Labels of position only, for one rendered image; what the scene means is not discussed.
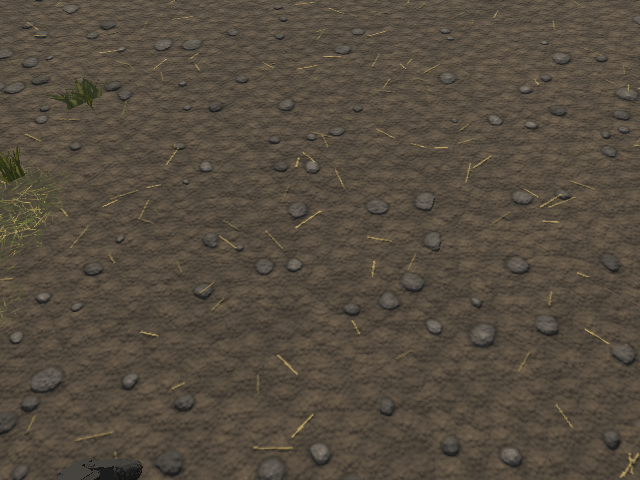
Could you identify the left robot hand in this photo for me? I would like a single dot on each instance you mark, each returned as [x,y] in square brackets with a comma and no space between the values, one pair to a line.
[107,469]

